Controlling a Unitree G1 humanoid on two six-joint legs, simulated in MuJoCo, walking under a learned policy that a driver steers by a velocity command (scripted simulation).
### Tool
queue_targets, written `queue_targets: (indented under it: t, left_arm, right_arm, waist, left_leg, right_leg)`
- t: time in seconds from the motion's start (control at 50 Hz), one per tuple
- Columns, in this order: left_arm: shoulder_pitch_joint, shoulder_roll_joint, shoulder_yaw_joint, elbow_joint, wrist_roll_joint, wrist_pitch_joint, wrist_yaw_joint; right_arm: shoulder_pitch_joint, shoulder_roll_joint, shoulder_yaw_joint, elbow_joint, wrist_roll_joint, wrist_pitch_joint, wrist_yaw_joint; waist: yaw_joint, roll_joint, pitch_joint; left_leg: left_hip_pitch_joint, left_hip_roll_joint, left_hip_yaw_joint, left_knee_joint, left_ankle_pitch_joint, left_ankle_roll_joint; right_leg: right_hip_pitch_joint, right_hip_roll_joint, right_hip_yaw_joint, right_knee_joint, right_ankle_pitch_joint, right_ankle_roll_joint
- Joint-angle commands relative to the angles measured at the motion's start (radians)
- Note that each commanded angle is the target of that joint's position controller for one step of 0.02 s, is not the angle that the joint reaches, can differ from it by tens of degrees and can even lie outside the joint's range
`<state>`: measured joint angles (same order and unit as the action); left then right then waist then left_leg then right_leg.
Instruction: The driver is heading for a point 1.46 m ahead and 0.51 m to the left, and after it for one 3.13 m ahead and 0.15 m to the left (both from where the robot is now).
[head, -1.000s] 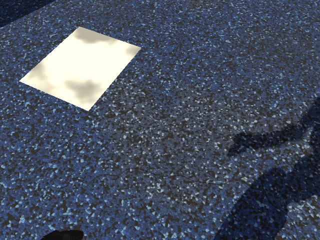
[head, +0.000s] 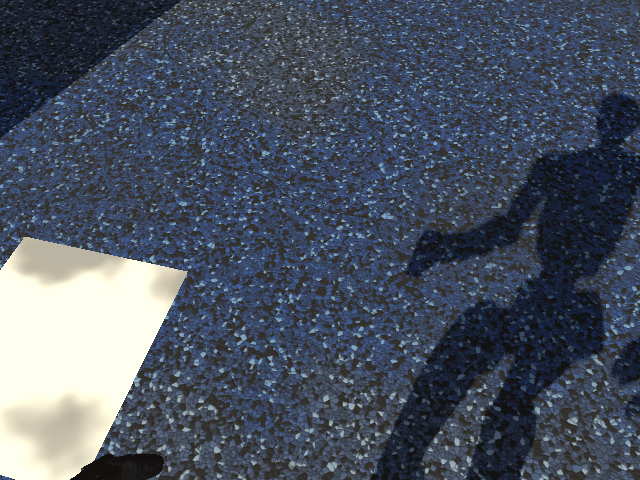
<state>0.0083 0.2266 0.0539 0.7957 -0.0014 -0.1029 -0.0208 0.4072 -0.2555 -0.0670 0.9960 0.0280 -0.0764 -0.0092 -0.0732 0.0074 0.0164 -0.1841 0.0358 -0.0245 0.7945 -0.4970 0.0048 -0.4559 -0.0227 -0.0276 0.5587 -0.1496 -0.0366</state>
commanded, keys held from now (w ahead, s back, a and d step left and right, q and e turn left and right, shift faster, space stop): w+q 0.72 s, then w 0.28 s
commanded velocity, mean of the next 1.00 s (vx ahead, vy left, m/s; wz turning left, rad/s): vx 0.50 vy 0.00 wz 0.48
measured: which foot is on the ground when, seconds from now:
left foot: up 0.00-0.46, down 0.48-1.00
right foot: down 0.00-0.50, up 0.52-0.96, down 0.98-1.00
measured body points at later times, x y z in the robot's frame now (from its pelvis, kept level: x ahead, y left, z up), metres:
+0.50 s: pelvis +0.25 +0.06 -0.01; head +0.28 +0.08 +0.43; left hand +0.17 +0.34 -0.15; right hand +0.52 -0.11 -0.10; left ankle +0.34 +0.18 -0.73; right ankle +0.09 -0.12 -0.70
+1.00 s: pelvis +0.52 +0.15 +0.00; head +0.54 +0.16 +0.45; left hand +0.60 +0.47 -0.08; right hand +0.69 -0.09 -0.12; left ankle +0.34 +0.18 -0.72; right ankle +0.68 +0.11 -0.73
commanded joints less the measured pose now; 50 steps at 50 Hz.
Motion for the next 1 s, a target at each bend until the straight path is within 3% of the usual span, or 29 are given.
queue_targets:
  t: [0.02, 0.04, 0.06, 0.1, 0.16, 0.24, 0.36, 0.38, 0.42, 0.44, 0.46, 0.48, 0.5, 0.52, 0.54, 0.56, 0.58, 0.6, 0.62, 0.66, 0.72, 0.78, 0.86, 0.92, 0.96, 0.98, 1.0]
  left_arm:
    - [0.316, 0.173, 0.053, 0.036, -0.002, -0.002, 0.009]
    - [0.244, 0.135, 0.041, 0.030, -0.003, -0.005, 0.006]
    - [0.193, 0.102, 0.033, 0.032, 0.000, -0.007, 0.003]
    - [0.161, 0.084, 0.032, 0.046, 0.011, -0.013, 0.004]
    - [0.192, 0.119, 0.046, 0.073, 0.017, -0.020, 0.021]
    - [0.215, 0.154, 0.056, 0.087, 0.017, -0.014, 0.037]
    - [0.302, 0.201, 0.069, 0.107, -0.007, 0.012, 0.044]
    - [0.308, 0.210, 0.071, 0.109, -0.012, 0.019, 0.043]
    - [0.295, 0.241, 0.079, 0.103, -0.020, 0.033, 0.045]
    - [0.286, 0.257, 0.082, 0.098, -0.024, 0.042, 0.047]
    - [0.268, 0.263, 0.081, 0.093, -0.028, 0.051, 0.048]
    - [0.278, 0.245, 0.073, 0.083, -0.018, 0.049, 0.051]
    - [0.339, 0.099, 0.031, 0.026, 0.025, 0.028, 0.043]
    - [0.289, 0.120, 0.022, -0.006, -0.008, -0.021, 0.030]
    - [0.175, 0.176, 0.037, -0.037, -0.049, -0.047, 0.020]
    - [0.157, 0.164, 0.030, -0.039, -0.046, -0.058, 0.021]
    - [0.165, 0.166, 0.035, -0.022, -0.020, -0.058, 0.030]
    - [0.187, 0.184, 0.047, -0.013, -0.005, -0.046, 0.033]
    - [0.200, 0.187, 0.051, -0.012, -0.002, -0.029, 0.031]
    - [0.189, 0.159, 0.048, -0.026, 0.011, -0.006, 0.032]
    - [0.078, 0.128, 0.036, -0.067, 0.020, 0.002, 0.034]
    - [-0.007, 0.101, 0.020, -0.084, 0.011, -0.006, 0.017]
    - [-0.094, 0.120, 0.016, -0.117, -0.003, -0.019, -0.004]
    - [-0.101, 0.148, 0.022, -0.134, -0.003, -0.032, -0.016]
    - [-0.009, 0.170, 0.034, -0.114, -0.002, -0.039, -0.016]
    - [0.112, 0.205, 0.051, -0.082, 0.006, -0.042, -0.012]
    - [0.290, 0.259, 0.064, -0.060, 0.018, -0.043, -0.006]
  right_arm:
    - [-0.052, -0.125, -0.021, -0.115, 0.026, -0.034, -0.004]
    - [-0.081, -0.114, -0.023, -0.117, 0.019, -0.026, -0.010]
    - [-0.098, -0.103, -0.028, -0.121, 0.006, -0.016, -0.014]
    - [-0.086, -0.064, -0.028, -0.130, 0.008, 0.010, -0.007]
    - [-0.130, -0.044, -0.028, -0.165, 0.003, 0.032, -0.002]
    - [-0.230, -0.038, -0.020, -0.209, -0.005, 0.034, 0.018]
    - [-0.428, -0.035, -0.002, -0.303, -0.005, 0.035, 0.059]
    - [-0.439, -0.042, -0.003, -0.317, -0.005, 0.036, 0.065]
    - [-0.412, -0.072, -0.017, -0.333, -0.005, 0.039, 0.072]
    - [-0.345, -0.099, -0.032, -0.325, -0.003, 0.041, 0.072]
    - [-0.202, -0.141, -0.059, -0.292, 0.001, 0.041, 0.068]
    - [-0.033, -0.219, -0.099, -0.246, 0.002, 0.047, 0.050]
    - [-0.015, -0.344, -0.123, -0.236, 0.006, 0.049, 0.034]
    - [0.009, -0.317, -0.102, -0.277, -0.009, 0.032, 0.039]
    - [-0.005, -0.239, -0.079, -0.268, -0.021, 0.019, 0.045]
    - [-0.049, -0.199, -0.069, -0.271, -0.015, 0.010, 0.043]
    - [-0.135, -0.161, -0.057, -0.289, -0.013, 0.006, 0.042]
    - [-0.195, -0.129, -0.045, -0.310, -0.022, 0.004, 0.038]
    - [-0.217, -0.126, -0.042, -0.323, -0.029, 0.003, 0.035]
    - [-0.200, -0.148, -0.047, -0.322, -0.022, -0.002, 0.026]
    - [-0.149, -0.178, -0.055, -0.311, -0.014, -0.002, 0.005]
    - [-0.110, -0.160, -0.049, -0.298, -0.012, 0.002, -0.002]
    - [-0.033, -0.158, -0.045, -0.259, -0.010, 0.002, 0.001]
    - [-0.007, -0.167, -0.046, -0.245, -0.014, 0.014, -0.004]
    - [-0.029, -0.173, -0.046, -0.248, -0.013, 0.023, -0.006]
    - [-0.047, -0.152, -0.038, -0.258, -0.016, 0.024, -0.005]
    - [-0.067, -0.120, -0.020, -0.286, -0.029, 0.022, -0.006]
  waist:
    - [0.169, -0.176, -0.186]
    - [0.137, -0.120, -0.126]
    - [0.110, -0.119, -0.071]
    - [0.069, -0.135, -0.035]
    - [0.060, -0.076, -0.005]
    - [0.079, -0.063, 0.027]
    - [0.144, -0.046, 0.088]
    - [0.142, -0.052, 0.088]
    - [0.105, -0.084, 0.046]
    - [0.061, -0.102, -0.004]
    - [-0.023, -0.093, -0.077]
    - [-0.095, -0.041, -0.168]
    - [-0.004, 0.236, -0.219]
    - [-0.020, 0.194, -0.399]
    - [-0.052, 0.107, -0.294]
    - [-0.021, 0.069, -0.202]
    - [0.029, 0.007, -0.138]
    - [0.070, 0.017, -0.112]
    - [0.092, 0.023, -0.099]
    - [0.103, 0.012, -0.077]
    - [0.072, 0.021, -0.035]
    - [0.028, 0.063, -0.019]
    - [-0.017, 0.078, 0.009]
    - [-0.009, 0.097, 0.014]
    - [0.048, 0.122, -0.019]
    - [0.107, 0.107, -0.106]
    - [0.184, 0.027, -0.254]
  left_leg:
    - [-0.637, 0.035, -0.085, 0.505, 0.003, 0.044]
    - [-0.597, 0.074, -0.072, 0.482, 0.093, 0.043]
    - [-0.565, 0.097, -0.075, 0.436, 0.155, 0.041]
    - [-0.489, 0.126, -0.079, 0.390, 0.219, 0.040]
    - [-0.533, 0.128, -0.084, 0.328, 0.307, 0.027]
    - [-0.546, 0.113, -0.058, 0.121, 0.482, 0.016]
    - [-0.545, 0.083, 0.049, -0.100, 0.477, 0.049]
    - [-0.535, 0.072, 0.066, -0.119, 0.436, 0.061]
    - [-0.432, 0.013, 0.123, -0.135, 0.336, 0.097]
    - [-0.330, -0.031, 0.154, -0.137, 0.288, 0.119]
    - [-0.137, -0.085, 0.177, -0.198, 0.322, 0.152]
    - [0.165, -0.078, 0.095, -0.228, 0.364, 0.194]
    - [0.486, 0.188, -0.419, -0.293, 0.279, 0.342]
    - [0.592, 0.316, -0.835, -0.485, 0.141, 0.448]
    - [0.552, 0.293, -0.715, -0.517, 0.204, 0.384]
    - [0.422, 0.252, -0.572, -0.502, 0.271, 0.348]
    - [0.261, 0.209, -0.464, -0.504, 0.357, 0.315]
    - [0.141, 0.179, -0.393, -0.521, 0.443, 0.299]
    - [0.069, 0.163, -0.370, -0.545, 0.473, 0.297]
    - [-0.009, 0.145, -0.321, -0.571, 0.545, 0.305]
    - [-0.051, 0.100, -0.252, -0.583, 0.550, 0.278]
    - [-0.066, 0.060, -0.187, -0.576, 0.477, 0.227]
    - [0.024, 0.110, -0.234, -0.532, 0.432, 0.218]
    - [0.141, 0.160, -0.293, -0.465, 0.512, 0.207]
    - [0.170, 0.147, -0.286, -0.378, 0.719, 0.183]
    - [0.138, 0.094, -0.242, -0.239, 0.839, 0.156]
    - [-0.017, 0.029, -0.180, 0.031, 0.689, 0.116]
  right_leg:
    - [0.655, -0.370, 0.537, -0.273, -0.233, -0.187]
    - [0.532, -0.326, 0.424, -0.303, -0.167, -0.158]
    - [0.434, -0.288, 0.330, -0.338, -0.103, -0.141]
    - [0.334, -0.258, 0.205, -0.391, -0.003, -0.127]
    - [0.322, -0.264, 0.092, -0.422, 0.138, -0.144]
    - [0.342, -0.246, -0.043, -0.440, 0.181, -0.129]
    - [0.481, -0.279, -0.151, -0.402, 0.215, -0.101]
    - [0.512, -0.287, -0.163, -0.374, 0.266, -0.093]
    - [0.547, -0.292, -0.194, -0.261, 0.570, -0.073]
    - [0.550, -0.287, -0.209, -0.147, 0.745, -0.062]
    - [0.509, -0.258, -0.235, 0.046, 0.824, -0.039]
    - [0.317, -0.222, -0.241, 0.313, 0.656, 0.008]
    - [-0.138, -0.056, -0.211, 0.693, -0.212, 0.075]
    - [-0.288, 0.046, 0.059, 0.865, -0.457, 0.076]
    - [-0.395, -0.004, 0.112, 0.876, -0.374, 0.047]
    - [-0.393, -0.048, 0.108, 0.807, -0.293, 0.023]
    - [-0.321, -0.087, 0.111, 0.715, -0.232, 0.021]
    - [-0.236, -0.114, 0.120, 0.646, -0.197, 0.023]
    - [-0.183, -0.120, 0.121, 0.608, -0.178, 0.030]
    - [-0.158, -0.110, 0.101, 0.517, -0.139, 0.057]
    - [-0.179, -0.078, 0.087, 0.309, 0.044, 0.090]
    - [-0.109, -0.038, 0.066, 0.082, 0.251, 0.086]
    - [-0.107, -0.023, 0.068, -0.019, 0.272, 0.058]
    - [-0.122, -0.009, 0.059, -0.067, 0.142, 0.019]
    - [0.003, 0.023, 0.020, -0.113, 0.088, -0.020]
    - [0.191, 0.010, 0.031, -0.110, 0.131, -0.058]
    - [0.470, -0.142, 0.193, -0.071, 0.170, -0.131]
